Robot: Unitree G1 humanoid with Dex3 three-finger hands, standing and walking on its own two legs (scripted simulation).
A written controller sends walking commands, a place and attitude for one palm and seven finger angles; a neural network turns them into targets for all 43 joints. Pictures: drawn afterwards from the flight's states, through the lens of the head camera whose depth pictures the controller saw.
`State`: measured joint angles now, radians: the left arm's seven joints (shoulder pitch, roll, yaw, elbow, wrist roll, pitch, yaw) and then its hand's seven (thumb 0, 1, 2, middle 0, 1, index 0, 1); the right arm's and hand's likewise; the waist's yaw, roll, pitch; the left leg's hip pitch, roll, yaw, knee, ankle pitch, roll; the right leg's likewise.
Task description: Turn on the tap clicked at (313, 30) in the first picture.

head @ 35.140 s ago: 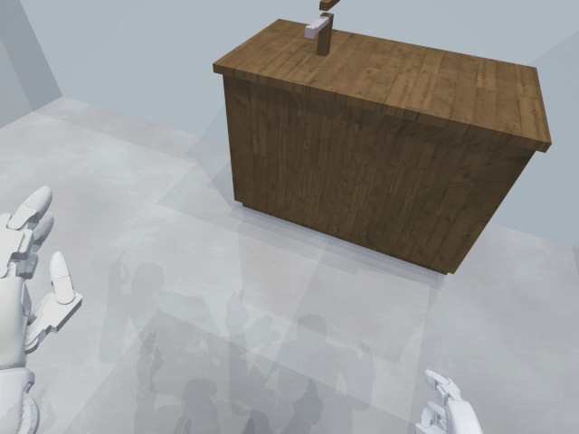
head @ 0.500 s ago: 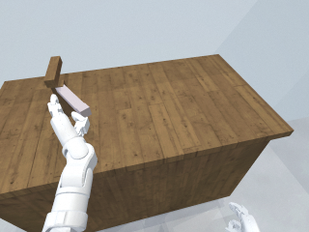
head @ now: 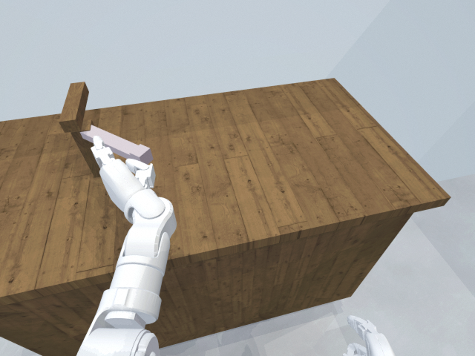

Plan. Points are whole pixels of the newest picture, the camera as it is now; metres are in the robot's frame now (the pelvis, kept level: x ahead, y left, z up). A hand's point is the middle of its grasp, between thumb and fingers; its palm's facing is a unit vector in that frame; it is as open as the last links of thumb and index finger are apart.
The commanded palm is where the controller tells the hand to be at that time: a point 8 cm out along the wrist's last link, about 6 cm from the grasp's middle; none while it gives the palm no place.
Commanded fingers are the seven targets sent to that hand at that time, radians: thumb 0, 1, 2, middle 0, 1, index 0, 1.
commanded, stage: push the lever round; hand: left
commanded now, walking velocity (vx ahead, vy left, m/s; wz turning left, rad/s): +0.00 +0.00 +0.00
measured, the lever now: (141, 156) +0.43 +0.21 +0.12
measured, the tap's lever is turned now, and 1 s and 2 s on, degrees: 46 70 78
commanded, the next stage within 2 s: lift the hand up off the lever in 1.06 s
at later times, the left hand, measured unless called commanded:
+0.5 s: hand (167, 157) +0.43 +0.16 +0.11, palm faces +0.78 -0.62 -0.10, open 7.7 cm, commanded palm +0.38 +0.17 +0.11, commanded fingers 0.00 0.90 0.90 -0.15 -0.15 -0.15 -0.15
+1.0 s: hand (172, 147) +0.46 +0.16 +0.12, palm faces +0.80 -0.59 -0.12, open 7.8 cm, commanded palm +0.41 +0.17 +0.11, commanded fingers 0.00 0.90 0.90 -0.15 -0.15 -0.15 -0.15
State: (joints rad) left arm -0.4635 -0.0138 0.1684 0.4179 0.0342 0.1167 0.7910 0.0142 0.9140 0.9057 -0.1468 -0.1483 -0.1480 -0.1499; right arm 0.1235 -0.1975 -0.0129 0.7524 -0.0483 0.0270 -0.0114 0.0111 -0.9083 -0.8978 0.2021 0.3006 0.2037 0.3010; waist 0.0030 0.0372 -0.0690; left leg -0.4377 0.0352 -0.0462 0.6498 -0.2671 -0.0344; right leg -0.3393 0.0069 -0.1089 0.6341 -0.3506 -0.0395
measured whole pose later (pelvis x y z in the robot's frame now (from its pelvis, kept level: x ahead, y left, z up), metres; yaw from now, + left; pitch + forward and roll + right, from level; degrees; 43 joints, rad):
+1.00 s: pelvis +0.00 -0.01 -0.01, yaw +0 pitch +10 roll -1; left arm -0.80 0.00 0.33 0.75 0.13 0.12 0.95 0.03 0.90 0.90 -0.15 -0.15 -0.15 -0.15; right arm 0.21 -0.21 -0.05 0.79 -0.10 0.01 0.06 0.01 -0.91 -0.90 0.20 0.30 0.20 0.30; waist -0.06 0.04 -0.13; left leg -0.62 0.04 -0.06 0.74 -0.30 -0.05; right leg -0.52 0.02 -0.12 0.74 -0.40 -0.06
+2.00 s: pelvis +0.02 -0.01 +0.00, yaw +0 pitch +9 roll -1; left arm -0.77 -0.02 0.34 0.64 0.10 0.20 0.91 0.02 0.90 0.90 -0.17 -0.16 -0.15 -0.15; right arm 0.19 -0.20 -0.04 0.76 -0.09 0.00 0.06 0.01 -0.91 -0.90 0.20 0.30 0.20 0.30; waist -0.04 0.03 -0.13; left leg -0.52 0.04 -0.05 0.68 -0.31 -0.04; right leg -0.43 0.01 -0.11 0.66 -0.39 -0.05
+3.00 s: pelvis +0.00 -0.01 +0.00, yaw +0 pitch +5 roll +0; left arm -0.82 0.02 0.34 0.63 0.06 0.29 0.90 0.02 0.90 0.90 -0.15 -0.15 -0.15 -0.15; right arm 0.19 -0.22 -0.03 0.80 -0.06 -0.02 0.04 0.01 -0.91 -0.90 0.20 0.30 0.20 0.30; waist -0.03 0.05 -0.11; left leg -0.44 0.05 -0.05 0.60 -0.24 -0.05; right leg -0.36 0.02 -0.11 0.60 -0.33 -0.05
